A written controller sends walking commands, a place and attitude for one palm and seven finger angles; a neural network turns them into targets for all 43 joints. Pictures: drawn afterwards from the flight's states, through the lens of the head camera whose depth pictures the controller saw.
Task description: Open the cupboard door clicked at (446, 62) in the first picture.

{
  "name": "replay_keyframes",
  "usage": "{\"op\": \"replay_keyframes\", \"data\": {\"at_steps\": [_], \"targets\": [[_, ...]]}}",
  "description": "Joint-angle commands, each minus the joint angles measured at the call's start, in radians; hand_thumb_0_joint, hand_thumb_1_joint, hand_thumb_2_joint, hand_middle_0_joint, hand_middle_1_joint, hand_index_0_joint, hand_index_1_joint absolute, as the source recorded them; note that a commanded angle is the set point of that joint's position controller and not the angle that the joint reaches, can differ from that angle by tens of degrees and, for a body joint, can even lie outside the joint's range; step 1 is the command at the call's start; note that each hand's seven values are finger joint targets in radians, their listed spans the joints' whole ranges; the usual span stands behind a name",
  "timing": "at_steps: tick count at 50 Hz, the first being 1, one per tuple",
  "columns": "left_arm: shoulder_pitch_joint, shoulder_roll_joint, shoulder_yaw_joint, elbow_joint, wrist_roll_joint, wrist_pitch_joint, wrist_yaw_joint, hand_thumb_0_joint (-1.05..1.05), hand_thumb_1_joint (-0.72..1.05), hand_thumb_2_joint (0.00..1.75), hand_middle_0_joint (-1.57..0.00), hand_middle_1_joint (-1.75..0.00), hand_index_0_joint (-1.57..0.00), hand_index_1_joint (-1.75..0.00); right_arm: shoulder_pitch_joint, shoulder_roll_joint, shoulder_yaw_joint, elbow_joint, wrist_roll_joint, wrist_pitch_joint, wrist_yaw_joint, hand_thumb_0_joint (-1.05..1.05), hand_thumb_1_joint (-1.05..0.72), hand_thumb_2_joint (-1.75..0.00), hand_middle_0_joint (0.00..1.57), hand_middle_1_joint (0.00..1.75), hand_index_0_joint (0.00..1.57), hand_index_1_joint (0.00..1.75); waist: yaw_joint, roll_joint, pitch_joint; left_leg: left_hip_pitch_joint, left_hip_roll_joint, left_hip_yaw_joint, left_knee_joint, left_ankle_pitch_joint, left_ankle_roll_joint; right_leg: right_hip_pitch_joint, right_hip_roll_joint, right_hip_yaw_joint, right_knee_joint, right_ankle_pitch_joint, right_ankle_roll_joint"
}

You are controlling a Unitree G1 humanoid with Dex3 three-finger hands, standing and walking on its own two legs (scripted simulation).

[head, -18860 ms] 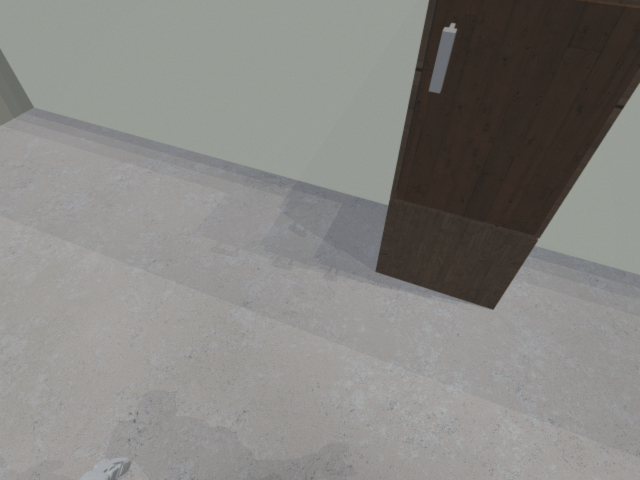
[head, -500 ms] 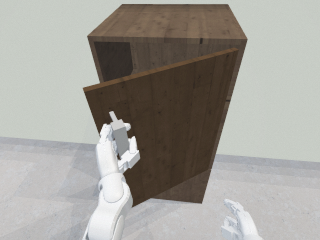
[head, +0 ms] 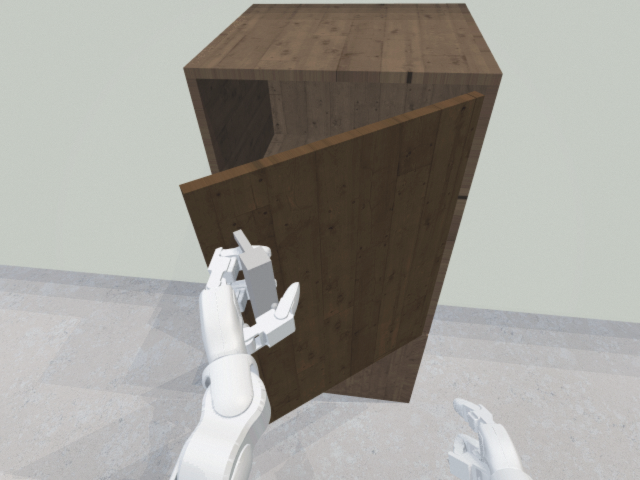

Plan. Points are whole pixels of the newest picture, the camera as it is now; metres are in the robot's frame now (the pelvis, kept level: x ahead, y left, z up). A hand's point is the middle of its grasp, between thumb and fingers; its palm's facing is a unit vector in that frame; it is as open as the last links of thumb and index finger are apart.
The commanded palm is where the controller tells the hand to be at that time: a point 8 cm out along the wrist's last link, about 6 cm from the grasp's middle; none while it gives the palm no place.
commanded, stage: open thumb and fingers to let go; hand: left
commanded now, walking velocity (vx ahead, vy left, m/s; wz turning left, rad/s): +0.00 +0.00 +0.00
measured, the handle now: (255, 283) +0.31 +0.11 +0.12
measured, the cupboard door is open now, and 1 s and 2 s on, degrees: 38 40 39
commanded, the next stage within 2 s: slide the hand sideways off the handle in 0.54 s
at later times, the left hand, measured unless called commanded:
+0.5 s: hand (275, 312) +0.27 +0.08 +0.12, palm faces +0.27 -0.96 -0.01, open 15.0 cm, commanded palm +0.22 +0.11 +0.12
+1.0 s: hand (271, 341) +0.23 +0.08 +0.12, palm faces -0.14 -0.99 +0.02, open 16.2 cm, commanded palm +0.20 +0.13 +0.12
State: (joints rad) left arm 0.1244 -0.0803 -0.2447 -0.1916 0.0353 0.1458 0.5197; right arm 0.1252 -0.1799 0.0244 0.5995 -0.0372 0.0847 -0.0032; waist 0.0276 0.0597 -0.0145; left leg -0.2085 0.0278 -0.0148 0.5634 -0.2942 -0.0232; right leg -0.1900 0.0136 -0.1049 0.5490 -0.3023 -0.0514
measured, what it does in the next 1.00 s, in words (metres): stands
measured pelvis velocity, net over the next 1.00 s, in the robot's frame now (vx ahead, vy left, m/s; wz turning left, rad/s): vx -0.01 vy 0.02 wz -0.01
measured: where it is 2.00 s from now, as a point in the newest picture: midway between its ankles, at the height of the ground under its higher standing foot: outside the picture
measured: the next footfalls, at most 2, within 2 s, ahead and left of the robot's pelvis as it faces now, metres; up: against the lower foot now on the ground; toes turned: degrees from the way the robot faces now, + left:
none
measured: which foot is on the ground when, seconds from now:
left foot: down 0.00-1.00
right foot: down 0.00-1.00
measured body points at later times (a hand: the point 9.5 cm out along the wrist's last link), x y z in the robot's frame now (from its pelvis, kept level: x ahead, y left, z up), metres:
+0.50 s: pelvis +0.00 +0.02 -0.01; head -0.03 +0.00 +0.44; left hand +0.25 +0.13 +0.12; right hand +0.19 -0.17 -0.09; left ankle +0.01 +0.14 -0.73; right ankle +0.00 -0.08 -0.73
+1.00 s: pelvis -0.01 +0.02 +0.00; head -0.04 +0.00 +0.45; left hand +0.24 +0.13 +0.12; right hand +0.18 -0.19 -0.07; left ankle +0.01 +0.14 -0.73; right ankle +0.00 -0.08 -0.73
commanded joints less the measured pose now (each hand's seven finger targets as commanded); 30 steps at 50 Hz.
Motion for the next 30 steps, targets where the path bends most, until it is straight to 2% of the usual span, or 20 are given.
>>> {"op": "replay_keyframes", "data": {"at_steps": [1,2,6,7,8,10,13,16,18,20,22,26,28,30], "targets": [[-0.173,-0.105,-0.063,-0.257,0.021,-0.065,-0.015,0.0,-0.15,0.45,-0.32,-1.24,-0.32,-1.24,-0.162,-0.068,-0.02,-0.182,0.005,-0.044,0.002,0.0,-0.9,-0.9,0.2,0.3,0.2,0.3,0.004,-0.13,-0.147,0.059,-0.032,0.007,-0.023,0.206,0.047,0.01,-0.046,0.08,-0.119,0.227,0.022],[-0.177,-0.099,-0.062,-0.245,0.024,-0.061,-0.017,0.0,-0.22,0.42,-0.32,-1.23,-0.32,-1.23,-0.164,-0.07,-0.019,-0.177,0.009,-0.04,0.001,0.0,-0.9,-0.9,0.2,0.3,0.2,0.3,0.0,-0.127,-0.122,0.058,-0.029,0.002,-0.026,0.2,0.046,-0.003,-0.043,0.076,-0.121,0.211,0.018],[-0.206,-0.117,-0.078,-0.274,0.021,-0.055,-0.008,0.0,-0.5,0.3,-0.3,-1.2,-0.3,-1.2,-0.179,-0.068,-0.017,-0.183,0.009,-0.043,0.007,0.0,-0.9,-0.9,0.2,0.3,0.2,0.3,-0.001,-0.109,-0.117,0.059,-0.026,-0.004,-0.023,0.185,0.043,-0.027,-0.037,0.063,-0.111,0.169,0.013],[-0.199,-0.124,-0.085,-0.274,0.022,-0.053,-0.005,0.0,-0.5,0.3,-0.3,-1.2,-0.3,-1.2,-0.18,-0.069,-0.018,-0.179,0.01,-0.042,0.011,0.0,-0.9,-0.9,0.2,0.3,0.2,0.3,0.002,-0.093,-0.107,0.057,-0.022,-0.011,-0.024,0.181,0.04,-0.033,-0.033,0.057,-0.105,0.154,0.008],[-0.204,-0.134,-0.092,-0.272,0.019,-0.05,-0.002,0.0,-0.5,0.3,-0.3,-1.2,-0.3,-1.2,-0.183,-0.07,-0.017,-0.183,0.009,-0.044,0.013,0.0,-0.9,-0.9,0.2,0.3,0.2,0.3,0.003,-0.111,-0.118,0.054,-0.021,-0.013,-0.025,0.174,0.041,-0.036,-0.031,0.049,-0.096,0.144,0.01],[-0.232,-0.129,-0.087,-0.272,0.023,-0.049,0.005,0.0,-0.5,0.3,-0.28,-1.1,-0.28,-1.1,-0.186,-0.07,-0.016,-0.176,0.008,-0.043,0.014,0.0,-0.9,-0.9,0.2,0.3,0.2,0.3,0.0,-0.106,-0.118,0.05,-0.021,-0.015,-0.024,0.17,0.039,-0.04,-0.03,0.052,-0.096,0.129,0.008],[-0.206,-0.168,-0.121,-0.266,0.032,-0.037,0.014,0.0,-0.5,0.3,-0.26,-0.95,-0.26,-0.95,-0.182,-0.067,-0.019,-0.174,0.01,-0.044,0.027,0.0,-0.9,-0.9,0.2,0.3,0.2,0.3,0.004,-0.076,-0.132,0.051,-0.011,-0.024,-0.025,0.194,0.034,-0.043,-0.023,0.033,-0.061,0.157,0.001],[-0.234,-0.162,-0.118,-0.279,0.029,-0.029,0.019,0.0,-0.5,0.3,-0.23,-0.8,-0.23,-0.8,-0.184,-0.069,-0.019,-0.174,0.01,-0.042,0.03,0.0,-0.9,-0.9,0.2,0.3,0.2,0.3,0.002,-0.096,-0.152,0.043,-0.013,-0.023,-0.017,0.203,0.034,-0.036,-0.022,0.034,-0.054,0.171,0.002],[-0.236,-0.164,-0.12,-0.281,0.032,-0.024,0.024,0.0,-0.5,0.3,-0.22,-0.7,-0.22,-0.7,-0.188,-0.067,-0.019,-0.172,0.011,-0.042,0.034,0.0,-0.9,-0.9,0.2,0.3,0.2,0.3,0.006,-0.068,-0.157,0.045,-0.01,-0.025,-0.021,0.193,0.03,-0.042,-0.02,0.028,-0.046,0.154,0.0],[-0.227,-0.159,-0.114,-0.283,0.03,-0.021,0.028,0.0,-0.5,0.3,-0.2,-0.6,-0.2,-0.6,-0.189,-0.068,-0.02,-0.171,0.011,-0.04,0.036,0.0,-0.9,-0.9,0.2,0.3,0.2,0.3,0.006,-0.096,-0.162,0.038,-0.011,-0.025,-0.015,0.197,0.031,-0.037,-0.019,0.031,-0.048,0.156,-0.001],[-0.226,-0.166,-0.119,-0.271,0.031,-0.016,0.032,0.0,-0.5,0.3,-0.18,-0.5,-0.18,-0.5,-0.192,-0.067,-0.017,-0.168,0.012,-0.038,0.039,0.0,-0.9,-0.9,0.2,0.3,0.2,0.3,0.008,-0.082,-0.144,0.031,-0.01,-0.031,-0.017,0.187,0.028,-0.048,-0.017,0.027,-0.047,0.14,-0.002],[-0.273,-0.153,-0.098,-0.258,0.026,-0.011,0.043,0.0,-0.5,0.3,-0.15,-0.3,-0.15,-0.3,-0.206,-0.066,-0.015,-0.167,0.012,-0.037,0.034,0.0,-0.9,-0.9,0.2,0.3,0.2,0.3,0.008,-0.105,-0.147,0.025,-0.018,-0.023,-0.01,0.155,0.032,-0.055,-0.021,0.038,-0.07,0.092,0.002],[-0.268,-0.141,-0.079,-0.239,0.024,-0.006,0.048,0.0,-0.5,0.3,-0.15,-0.3,-0.15,-0.3,-0.213,-0.066,-0.013,-0.163,0.012,-0.033,0.033,0.0,-0.9,-0.9,0.2,0.3,0.2,0.3,0.015,-0.096,-0.141,0.019,-0.02,-0.021,-0.016,0.137,0.03,-0.055,-0.022,0.039,-0.076,0.07,0.001],[-0.281,-0.137,-0.071,-0.243,0.023,-0.006,0.053,0.0,-0.5,0.3,-0.15,-0.3,-0.15,-0.3,-0.211,-0.064,-0.014,-0.165,0.008,-0.037,0.03,0.0,-0.9,-0.9,0.2,0.3,0.2,0.3,0.012,-0.12,-0.151,0.025,-0.024,-0.015,-0.007,0.137,0.035,-0.054,-0.026,0.051,-0.093,0.059,0.005]]}}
